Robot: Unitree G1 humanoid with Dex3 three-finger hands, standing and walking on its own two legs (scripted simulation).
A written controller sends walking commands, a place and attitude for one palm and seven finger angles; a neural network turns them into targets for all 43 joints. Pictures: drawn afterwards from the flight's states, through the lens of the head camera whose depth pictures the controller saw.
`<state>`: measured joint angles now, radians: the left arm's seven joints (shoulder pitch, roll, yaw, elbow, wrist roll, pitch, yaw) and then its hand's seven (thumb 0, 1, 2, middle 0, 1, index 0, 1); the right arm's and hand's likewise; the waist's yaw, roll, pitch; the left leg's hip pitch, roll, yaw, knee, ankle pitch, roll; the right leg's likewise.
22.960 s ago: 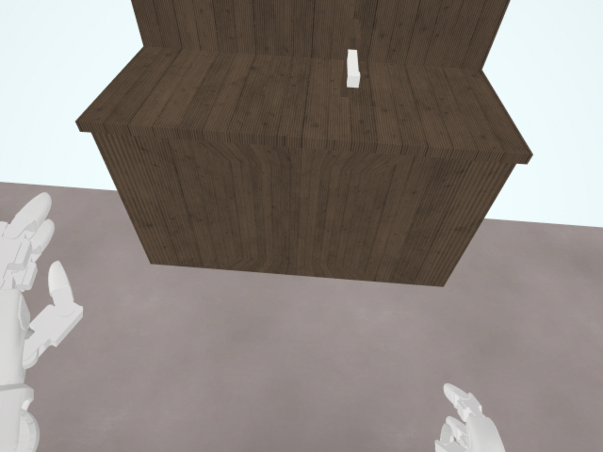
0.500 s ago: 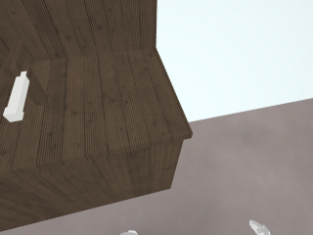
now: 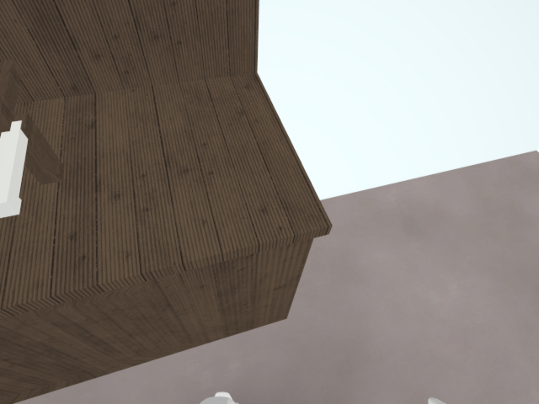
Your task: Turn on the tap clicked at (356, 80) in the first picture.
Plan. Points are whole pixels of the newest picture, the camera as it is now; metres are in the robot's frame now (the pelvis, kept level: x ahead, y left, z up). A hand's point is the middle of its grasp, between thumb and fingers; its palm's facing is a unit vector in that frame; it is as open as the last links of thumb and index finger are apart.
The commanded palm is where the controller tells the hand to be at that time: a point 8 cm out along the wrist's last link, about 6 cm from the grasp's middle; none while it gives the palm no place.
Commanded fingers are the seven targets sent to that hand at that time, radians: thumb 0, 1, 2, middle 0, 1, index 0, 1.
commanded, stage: reach beside the lever's end, fingers flat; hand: left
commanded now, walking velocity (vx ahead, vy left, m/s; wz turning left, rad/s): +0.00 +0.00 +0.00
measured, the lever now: (2, 203) +0.35 +0.37 +0.10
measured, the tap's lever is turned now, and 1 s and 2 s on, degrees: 0 0 22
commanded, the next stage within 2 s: push the lever round in 0.22 s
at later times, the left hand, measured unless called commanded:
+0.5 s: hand out of the picture +0.30 +0.38 +0.09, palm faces +0.56 -0.82 -0.11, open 7.8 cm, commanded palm +0.26 +0.41 +0.09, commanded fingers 0.00 0.90 0.90 -0.15 -0.15 -0.15 -0.15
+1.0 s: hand (0, 230) +0.31 +0.36 +0.09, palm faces +0.56 -0.82 -0.12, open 7.8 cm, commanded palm +0.26 +0.39 +0.09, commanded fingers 0.00 0.90 0.90 -0.15 -0.15 -0.15 -0.15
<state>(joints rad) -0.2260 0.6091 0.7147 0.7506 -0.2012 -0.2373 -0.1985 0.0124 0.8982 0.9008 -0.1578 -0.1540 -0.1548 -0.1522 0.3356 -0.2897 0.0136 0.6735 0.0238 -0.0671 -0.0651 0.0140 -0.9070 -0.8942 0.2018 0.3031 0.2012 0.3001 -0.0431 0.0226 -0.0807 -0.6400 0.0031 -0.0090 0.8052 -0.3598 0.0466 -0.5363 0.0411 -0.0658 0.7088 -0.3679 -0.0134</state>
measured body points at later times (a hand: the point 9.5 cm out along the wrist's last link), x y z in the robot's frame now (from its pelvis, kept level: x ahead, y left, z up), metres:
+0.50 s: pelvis +0.00 -0.01 +0.00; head +0.05 +0.01 +0.45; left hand +0.27 +0.43 +0.10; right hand +0.14 -0.26 -0.09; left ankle +0.02 +0.08 -0.71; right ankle -0.01 -0.12 -0.71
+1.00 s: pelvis +0.00 -0.03 +0.00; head +0.04 -0.03 +0.45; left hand +0.28 +0.40 +0.10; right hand +0.10 -0.31 -0.11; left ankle +0.02 +0.08 -0.71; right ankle -0.01 -0.12 -0.71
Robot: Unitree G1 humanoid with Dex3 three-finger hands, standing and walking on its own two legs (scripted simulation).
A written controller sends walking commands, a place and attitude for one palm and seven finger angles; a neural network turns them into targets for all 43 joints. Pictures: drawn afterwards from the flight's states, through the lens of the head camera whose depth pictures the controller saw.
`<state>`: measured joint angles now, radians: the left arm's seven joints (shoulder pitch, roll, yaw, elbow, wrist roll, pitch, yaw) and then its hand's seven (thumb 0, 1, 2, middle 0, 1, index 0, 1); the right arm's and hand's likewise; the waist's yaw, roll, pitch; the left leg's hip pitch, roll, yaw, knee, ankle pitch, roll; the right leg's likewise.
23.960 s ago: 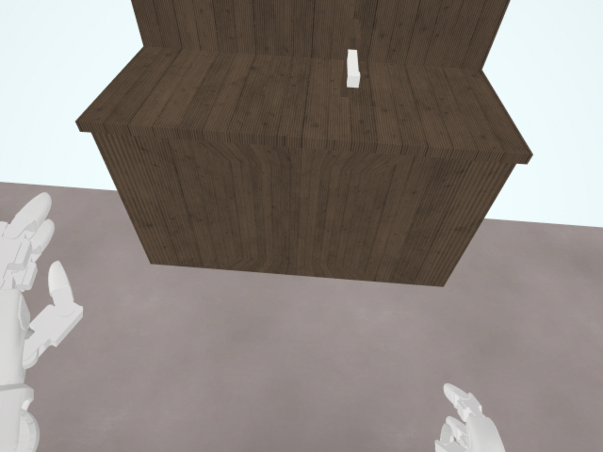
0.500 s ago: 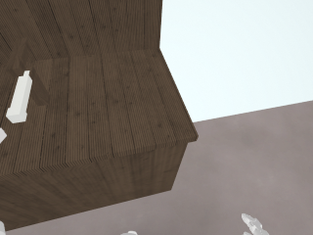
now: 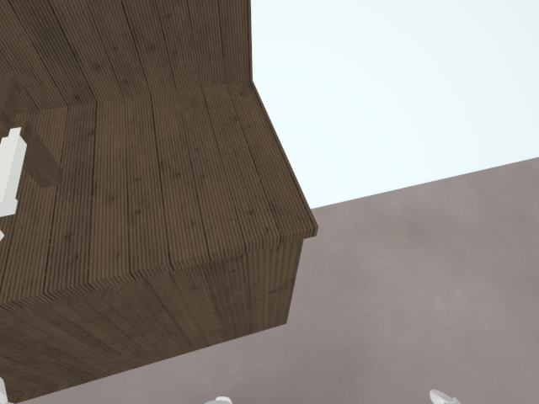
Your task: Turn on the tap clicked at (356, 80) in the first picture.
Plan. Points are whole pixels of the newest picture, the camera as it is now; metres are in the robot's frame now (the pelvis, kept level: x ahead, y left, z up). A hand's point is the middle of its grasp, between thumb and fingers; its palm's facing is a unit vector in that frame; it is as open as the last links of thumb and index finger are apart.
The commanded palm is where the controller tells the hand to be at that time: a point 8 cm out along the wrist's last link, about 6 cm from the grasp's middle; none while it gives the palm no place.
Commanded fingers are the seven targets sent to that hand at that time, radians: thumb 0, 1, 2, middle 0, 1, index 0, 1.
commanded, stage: push the lever round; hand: left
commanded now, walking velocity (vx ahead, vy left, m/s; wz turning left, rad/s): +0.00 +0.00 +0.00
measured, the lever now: out of the picture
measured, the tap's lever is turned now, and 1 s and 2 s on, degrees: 0 22 47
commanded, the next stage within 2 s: none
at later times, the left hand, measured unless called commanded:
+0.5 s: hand (27, 224) +0.34 +0.35 +0.08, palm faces +0.61 -0.79 -0.08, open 7.7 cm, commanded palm +0.29 +0.38 +0.09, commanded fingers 0.00 0.90 0.90 -0.15 -0.15 -0.15 -0.15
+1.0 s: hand (52, 215) +0.35 +0.33 +0.08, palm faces +0.70 -0.71 -0.07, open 7.7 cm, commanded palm +0.31 +0.35 +0.09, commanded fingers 0.00 0.90 0.90 -0.15 -0.15 -0.15 -0.15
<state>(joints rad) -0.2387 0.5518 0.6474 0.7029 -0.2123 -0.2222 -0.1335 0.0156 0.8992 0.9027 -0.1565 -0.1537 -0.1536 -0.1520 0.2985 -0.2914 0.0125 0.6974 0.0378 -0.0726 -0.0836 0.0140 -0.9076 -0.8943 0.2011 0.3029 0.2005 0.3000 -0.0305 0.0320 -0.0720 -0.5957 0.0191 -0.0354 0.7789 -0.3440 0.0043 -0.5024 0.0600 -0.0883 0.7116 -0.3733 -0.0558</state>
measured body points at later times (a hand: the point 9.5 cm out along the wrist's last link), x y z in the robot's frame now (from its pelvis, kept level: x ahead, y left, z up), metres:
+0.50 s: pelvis +0.00 +0.02 +0.00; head +0.04 +0.02 +0.45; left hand +0.30 +0.39 +0.09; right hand +0.12 -0.24 -0.11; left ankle +0.02 +0.12 -0.71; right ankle -0.01 -0.08 -0.71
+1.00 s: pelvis +0.00 +0.01 +0.00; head +0.04 +0.02 +0.45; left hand +0.31 +0.36 +0.09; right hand +0.13 -0.24 -0.11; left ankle +0.02 +0.12 -0.71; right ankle -0.01 -0.08 -0.71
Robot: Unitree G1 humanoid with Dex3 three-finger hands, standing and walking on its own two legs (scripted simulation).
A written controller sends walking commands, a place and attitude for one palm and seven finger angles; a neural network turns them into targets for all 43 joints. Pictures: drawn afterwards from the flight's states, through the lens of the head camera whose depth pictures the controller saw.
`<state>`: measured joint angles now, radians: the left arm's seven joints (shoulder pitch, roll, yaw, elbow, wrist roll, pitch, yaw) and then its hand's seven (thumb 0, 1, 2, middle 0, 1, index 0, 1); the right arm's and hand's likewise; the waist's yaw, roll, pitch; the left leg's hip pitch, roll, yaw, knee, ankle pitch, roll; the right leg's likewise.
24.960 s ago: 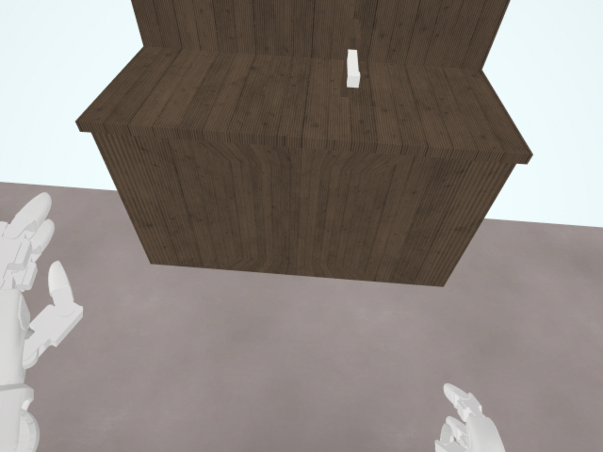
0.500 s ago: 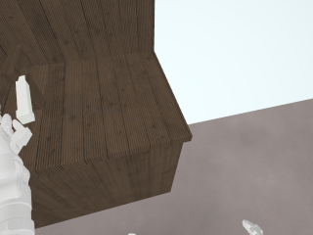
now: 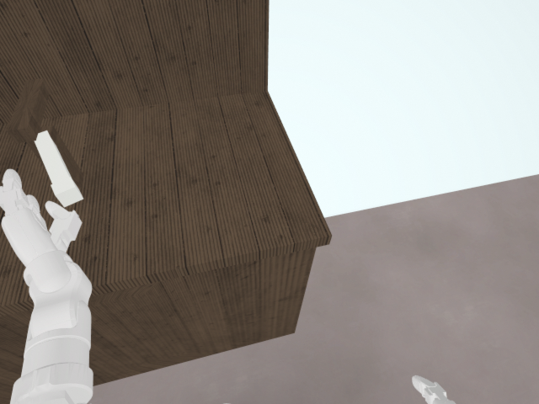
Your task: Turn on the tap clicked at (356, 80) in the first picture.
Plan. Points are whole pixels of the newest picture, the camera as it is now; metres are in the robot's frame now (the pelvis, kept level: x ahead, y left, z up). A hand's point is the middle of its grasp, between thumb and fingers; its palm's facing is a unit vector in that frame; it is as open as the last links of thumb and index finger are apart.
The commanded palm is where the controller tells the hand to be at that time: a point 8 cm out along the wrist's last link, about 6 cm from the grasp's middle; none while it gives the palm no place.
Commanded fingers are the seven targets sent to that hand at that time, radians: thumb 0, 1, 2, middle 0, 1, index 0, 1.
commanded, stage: push the lever round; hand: left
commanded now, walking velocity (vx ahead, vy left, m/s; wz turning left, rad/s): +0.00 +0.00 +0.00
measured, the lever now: (67, 192) +0.38 +0.32 +0.10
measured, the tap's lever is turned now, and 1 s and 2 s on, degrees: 22 47 86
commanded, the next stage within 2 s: lift the hand up off the lever in 1.80 s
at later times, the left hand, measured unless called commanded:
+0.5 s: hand (96, 205) +0.38 +0.28 +0.08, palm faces +0.78 -0.62 -0.08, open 7.8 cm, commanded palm +0.33 +0.30 +0.09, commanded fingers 0.00 0.90 0.90 -0.15 -0.15 -0.15 -0.15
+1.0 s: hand (120, 188) +0.41 +0.26 +0.08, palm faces +0.83 -0.55 -0.07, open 7.8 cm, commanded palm +0.37 +0.28 +0.09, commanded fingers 0.00 0.90 0.90 -0.15 -0.15 -0.15 -0.15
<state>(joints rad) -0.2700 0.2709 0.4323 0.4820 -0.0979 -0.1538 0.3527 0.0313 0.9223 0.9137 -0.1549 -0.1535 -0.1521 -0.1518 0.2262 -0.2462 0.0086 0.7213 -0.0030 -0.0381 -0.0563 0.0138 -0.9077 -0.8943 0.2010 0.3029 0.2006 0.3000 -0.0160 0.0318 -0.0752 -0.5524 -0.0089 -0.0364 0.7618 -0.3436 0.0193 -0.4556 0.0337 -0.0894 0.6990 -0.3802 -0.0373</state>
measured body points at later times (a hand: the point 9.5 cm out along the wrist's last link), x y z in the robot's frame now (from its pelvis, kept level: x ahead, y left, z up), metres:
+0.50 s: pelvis +0.00 -0.01 +0.00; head +0.03 -0.01 +0.45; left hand +0.33 +0.31 +0.09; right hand +0.10 -0.27 -0.12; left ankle +0.02 +0.10 -0.71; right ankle -0.02 -0.10 -0.71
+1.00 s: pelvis +0.00 -0.01 +0.00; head +0.03 -0.01 +0.44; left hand +0.36 +0.29 +0.09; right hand +0.09 -0.26 -0.13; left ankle +0.02 +0.10 -0.71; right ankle -0.02 -0.10 -0.71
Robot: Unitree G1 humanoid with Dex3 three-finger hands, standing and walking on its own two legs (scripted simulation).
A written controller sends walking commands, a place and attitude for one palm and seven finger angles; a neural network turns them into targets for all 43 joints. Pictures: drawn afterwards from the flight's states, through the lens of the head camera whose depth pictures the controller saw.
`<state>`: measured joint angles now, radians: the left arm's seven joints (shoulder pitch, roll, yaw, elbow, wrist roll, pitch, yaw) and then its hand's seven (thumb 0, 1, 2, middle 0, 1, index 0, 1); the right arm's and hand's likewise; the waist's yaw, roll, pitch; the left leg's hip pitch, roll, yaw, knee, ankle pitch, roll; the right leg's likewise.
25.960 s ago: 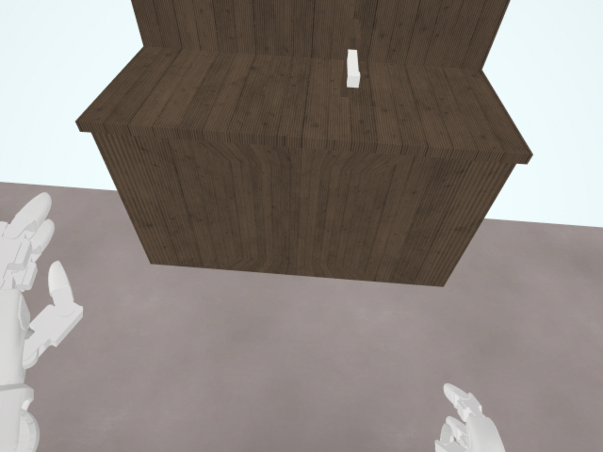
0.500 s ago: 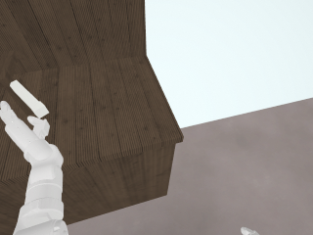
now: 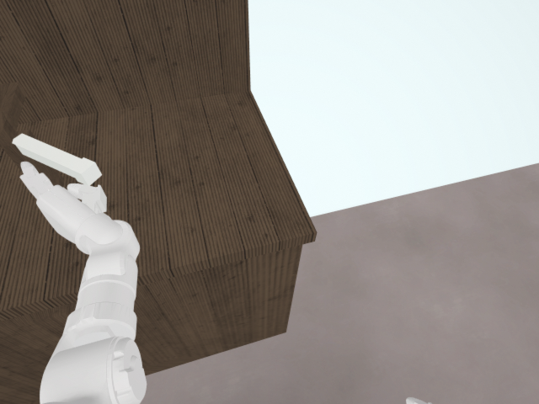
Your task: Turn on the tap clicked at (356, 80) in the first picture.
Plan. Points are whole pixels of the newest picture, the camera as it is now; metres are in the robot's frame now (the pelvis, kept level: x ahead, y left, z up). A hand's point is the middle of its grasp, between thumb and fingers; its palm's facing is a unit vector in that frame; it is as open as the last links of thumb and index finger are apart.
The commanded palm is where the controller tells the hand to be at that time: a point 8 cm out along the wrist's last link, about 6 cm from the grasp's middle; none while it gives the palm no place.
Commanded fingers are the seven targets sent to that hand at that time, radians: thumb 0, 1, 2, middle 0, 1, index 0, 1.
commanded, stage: push the lever round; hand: left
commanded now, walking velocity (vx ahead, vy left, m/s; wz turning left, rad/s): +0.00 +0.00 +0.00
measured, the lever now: (86, 171) +0.44 +0.29 +0.10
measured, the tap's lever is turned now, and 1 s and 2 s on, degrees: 47 86 86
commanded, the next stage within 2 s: lift the hand up off the lever in 0.80 s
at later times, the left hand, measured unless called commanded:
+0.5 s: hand (108, 175) +0.46 +0.27 +0.08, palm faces +0.85 -0.52 -0.10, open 8.1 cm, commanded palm +0.41 +0.28 +0.09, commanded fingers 0.00 0.90 0.90 -0.15 -0.15 -0.15 -0.15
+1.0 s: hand (116, 163) +0.48 +0.26 +0.08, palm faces +0.85 -0.52 -0.09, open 8.3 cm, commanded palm +0.43 +0.27 +0.10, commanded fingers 0.00 0.90 0.90 -0.15 -0.15 -0.15 -0.15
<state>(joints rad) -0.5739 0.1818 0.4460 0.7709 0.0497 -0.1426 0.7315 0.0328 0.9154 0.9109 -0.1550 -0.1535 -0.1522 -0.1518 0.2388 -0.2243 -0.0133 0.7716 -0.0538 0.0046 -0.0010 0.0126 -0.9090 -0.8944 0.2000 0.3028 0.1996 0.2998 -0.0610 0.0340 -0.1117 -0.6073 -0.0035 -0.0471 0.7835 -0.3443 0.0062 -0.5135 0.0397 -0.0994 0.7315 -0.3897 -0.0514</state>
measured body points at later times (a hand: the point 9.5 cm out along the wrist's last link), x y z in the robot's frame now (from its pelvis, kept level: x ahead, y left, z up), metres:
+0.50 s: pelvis +0.00 +0.00 +0.00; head +0.06 +0.01 +0.44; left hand +0.41 +0.29 +0.09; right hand +0.04 -0.26 -0.13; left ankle +0.02 +0.11 -0.71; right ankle -0.02 -0.09 -0.71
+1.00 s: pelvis +0.01 -0.01 -0.01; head +0.07 +0.00 +0.44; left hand +0.43 +0.29 +0.09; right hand +0.02 -0.27 -0.13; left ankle +0.02 +0.11 -0.71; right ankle -0.02 -0.09 -0.71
